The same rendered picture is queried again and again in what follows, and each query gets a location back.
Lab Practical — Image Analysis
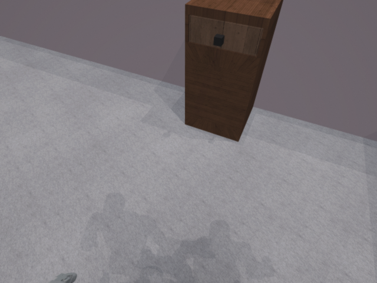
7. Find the handle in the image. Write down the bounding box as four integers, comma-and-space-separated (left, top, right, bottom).
213, 34, 224, 47

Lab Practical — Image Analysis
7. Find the cabinet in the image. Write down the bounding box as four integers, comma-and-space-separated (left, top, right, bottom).
185, 0, 283, 142

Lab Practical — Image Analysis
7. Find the drawer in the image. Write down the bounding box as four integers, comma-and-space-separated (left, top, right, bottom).
189, 15, 264, 56

